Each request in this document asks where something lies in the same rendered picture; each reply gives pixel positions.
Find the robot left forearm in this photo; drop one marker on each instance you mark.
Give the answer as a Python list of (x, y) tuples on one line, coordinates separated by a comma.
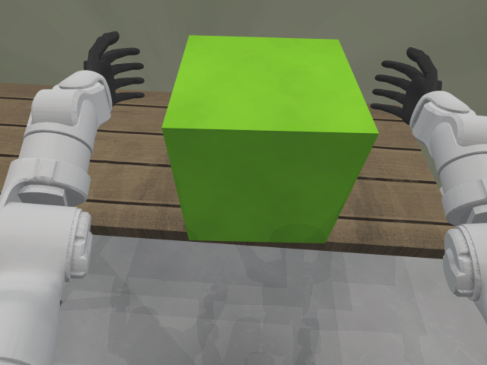
[(52, 168)]

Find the robot right hand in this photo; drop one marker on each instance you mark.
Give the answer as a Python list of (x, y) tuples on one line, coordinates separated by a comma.
[(420, 84)]

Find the robot left hand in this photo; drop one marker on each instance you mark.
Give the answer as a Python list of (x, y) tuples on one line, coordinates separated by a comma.
[(99, 62)]

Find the table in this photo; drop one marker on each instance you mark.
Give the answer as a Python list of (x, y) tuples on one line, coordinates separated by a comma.
[(393, 209)]

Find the left robot upper arm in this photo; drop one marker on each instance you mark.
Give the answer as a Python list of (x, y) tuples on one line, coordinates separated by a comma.
[(42, 247)]

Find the robot right forearm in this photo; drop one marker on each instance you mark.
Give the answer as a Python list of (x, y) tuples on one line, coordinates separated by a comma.
[(456, 139)]

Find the right robot upper arm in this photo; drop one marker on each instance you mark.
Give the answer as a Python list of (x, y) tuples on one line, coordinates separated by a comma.
[(465, 263)]

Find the carton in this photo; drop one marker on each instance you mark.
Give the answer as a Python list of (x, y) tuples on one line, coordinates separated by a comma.
[(266, 137)]

